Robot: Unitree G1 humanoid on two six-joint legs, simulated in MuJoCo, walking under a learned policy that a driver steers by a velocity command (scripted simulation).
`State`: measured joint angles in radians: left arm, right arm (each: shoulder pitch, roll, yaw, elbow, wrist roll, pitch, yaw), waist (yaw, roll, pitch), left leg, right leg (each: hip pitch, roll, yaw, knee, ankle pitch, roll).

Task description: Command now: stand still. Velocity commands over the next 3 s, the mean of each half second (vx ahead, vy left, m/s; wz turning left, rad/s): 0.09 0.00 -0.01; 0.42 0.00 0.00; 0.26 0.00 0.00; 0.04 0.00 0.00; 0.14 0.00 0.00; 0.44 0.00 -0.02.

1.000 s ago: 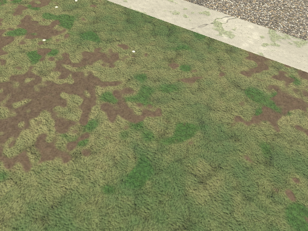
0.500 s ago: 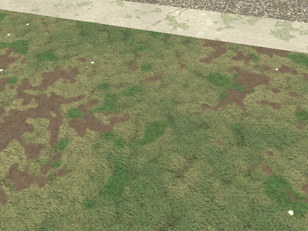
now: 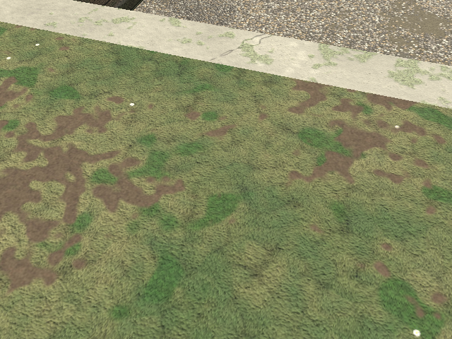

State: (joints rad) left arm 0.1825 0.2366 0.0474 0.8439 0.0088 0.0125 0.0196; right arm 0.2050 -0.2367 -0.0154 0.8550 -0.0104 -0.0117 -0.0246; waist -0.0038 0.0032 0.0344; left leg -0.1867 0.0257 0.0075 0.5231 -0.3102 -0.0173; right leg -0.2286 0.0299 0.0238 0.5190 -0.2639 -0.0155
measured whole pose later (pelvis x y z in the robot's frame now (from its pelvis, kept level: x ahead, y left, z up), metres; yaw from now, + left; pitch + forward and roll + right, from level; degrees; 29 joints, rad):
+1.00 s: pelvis +0.27 +0.04 -0.02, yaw +0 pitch +1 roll +0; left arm 0.42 0.25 0.03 1.07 -0.01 -0.07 0.01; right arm 0.01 -0.26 -0.04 0.77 0.02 -0.09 0.03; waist 0.05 0.00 0.05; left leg -0.50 -0.02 0.06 0.62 -0.14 0.08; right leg -0.02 0.00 0.06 0.84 -0.52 -0.02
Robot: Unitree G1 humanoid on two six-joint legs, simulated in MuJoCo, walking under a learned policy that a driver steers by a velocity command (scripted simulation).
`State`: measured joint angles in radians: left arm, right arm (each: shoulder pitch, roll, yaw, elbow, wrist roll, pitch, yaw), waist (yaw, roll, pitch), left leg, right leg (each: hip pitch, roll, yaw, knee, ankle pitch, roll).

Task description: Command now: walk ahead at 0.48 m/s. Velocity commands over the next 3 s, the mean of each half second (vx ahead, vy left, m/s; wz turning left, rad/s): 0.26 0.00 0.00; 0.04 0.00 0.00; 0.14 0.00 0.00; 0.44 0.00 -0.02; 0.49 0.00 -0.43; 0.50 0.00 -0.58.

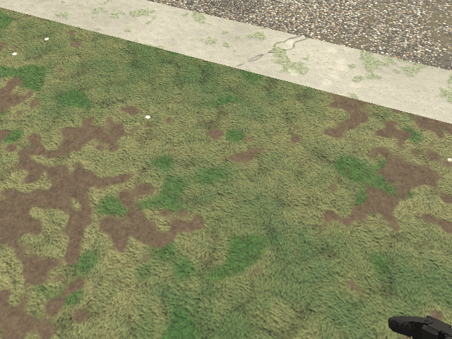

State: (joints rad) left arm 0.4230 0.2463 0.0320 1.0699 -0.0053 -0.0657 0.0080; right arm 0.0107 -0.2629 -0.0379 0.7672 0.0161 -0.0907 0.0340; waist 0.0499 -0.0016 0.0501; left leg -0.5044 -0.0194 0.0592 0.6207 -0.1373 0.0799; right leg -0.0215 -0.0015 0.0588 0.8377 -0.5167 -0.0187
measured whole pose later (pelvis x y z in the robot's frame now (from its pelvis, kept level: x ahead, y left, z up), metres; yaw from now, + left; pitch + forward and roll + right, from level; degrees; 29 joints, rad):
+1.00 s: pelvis +0.25 -0.01 +0.02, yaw +1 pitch -1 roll +0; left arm 0.09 0.23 0.05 1.04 0.00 0.01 0.02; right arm 0.25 -0.22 -0.01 1.06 0.00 -0.01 -0.03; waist -0.02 0.00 0.04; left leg -0.11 0.01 0.02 0.51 -0.39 0.01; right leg -0.31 0.01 -0.01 0.52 -0.19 -0.01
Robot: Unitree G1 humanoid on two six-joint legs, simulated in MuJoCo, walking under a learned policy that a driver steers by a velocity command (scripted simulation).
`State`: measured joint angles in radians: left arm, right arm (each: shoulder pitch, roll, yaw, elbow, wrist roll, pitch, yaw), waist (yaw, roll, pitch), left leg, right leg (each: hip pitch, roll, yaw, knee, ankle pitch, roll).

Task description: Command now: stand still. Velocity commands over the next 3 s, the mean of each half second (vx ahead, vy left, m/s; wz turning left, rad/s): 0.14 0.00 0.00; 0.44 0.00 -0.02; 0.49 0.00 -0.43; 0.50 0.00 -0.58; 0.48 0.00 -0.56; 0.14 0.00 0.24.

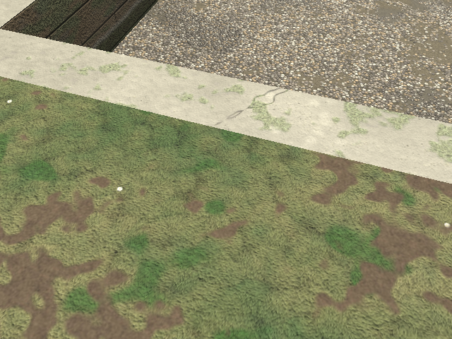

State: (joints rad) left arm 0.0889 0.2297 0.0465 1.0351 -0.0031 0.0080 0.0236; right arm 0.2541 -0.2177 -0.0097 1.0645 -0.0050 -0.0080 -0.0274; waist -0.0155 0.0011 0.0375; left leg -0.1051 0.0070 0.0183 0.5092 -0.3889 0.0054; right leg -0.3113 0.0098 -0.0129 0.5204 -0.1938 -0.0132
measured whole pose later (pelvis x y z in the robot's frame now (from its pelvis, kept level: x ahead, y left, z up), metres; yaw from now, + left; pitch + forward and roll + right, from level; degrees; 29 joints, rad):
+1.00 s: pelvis +0.29 +0.01 -0.02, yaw -1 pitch +2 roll -1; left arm 0.45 0.23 0.05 1.11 -0.01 -0.06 0.01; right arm -0.05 -0.22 -0.05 0.85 0.02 -0.10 0.04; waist 0.06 0.00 0.05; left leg -0.52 0.02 0.05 0.56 -0.08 0.08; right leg 0.10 -0.03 -0.03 0.46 -0.48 0.00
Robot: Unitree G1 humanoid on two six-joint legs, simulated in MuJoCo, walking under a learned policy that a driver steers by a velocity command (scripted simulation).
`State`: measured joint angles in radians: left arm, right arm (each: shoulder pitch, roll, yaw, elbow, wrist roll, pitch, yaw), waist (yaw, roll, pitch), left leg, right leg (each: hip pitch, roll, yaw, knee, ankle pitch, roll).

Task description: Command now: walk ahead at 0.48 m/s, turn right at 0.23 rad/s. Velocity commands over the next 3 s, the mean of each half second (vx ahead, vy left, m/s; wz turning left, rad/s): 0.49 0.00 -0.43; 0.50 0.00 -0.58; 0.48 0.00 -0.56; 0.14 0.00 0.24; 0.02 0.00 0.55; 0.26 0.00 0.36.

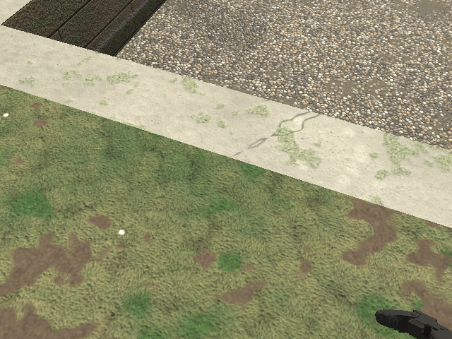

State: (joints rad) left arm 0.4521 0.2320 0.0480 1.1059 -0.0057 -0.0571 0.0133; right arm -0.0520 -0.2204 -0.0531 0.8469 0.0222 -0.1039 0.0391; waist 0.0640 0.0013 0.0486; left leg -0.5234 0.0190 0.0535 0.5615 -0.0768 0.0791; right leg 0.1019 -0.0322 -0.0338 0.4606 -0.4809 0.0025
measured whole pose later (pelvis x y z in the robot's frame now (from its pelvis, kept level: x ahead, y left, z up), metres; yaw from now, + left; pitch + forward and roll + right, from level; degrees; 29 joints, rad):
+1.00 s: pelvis +0.55 -0.12 +0.02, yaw -32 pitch +3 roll +0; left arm 0.36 0.27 0.09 0.81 -0.03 -0.05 0.02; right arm -0.02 -0.26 -0.05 0.76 0.00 -0.12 0.02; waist 0.08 0.04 0.01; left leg -0.53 0.01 -0.07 0.47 0.01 -0.02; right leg -0.08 0.10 0.19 0.44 -0.39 -0.06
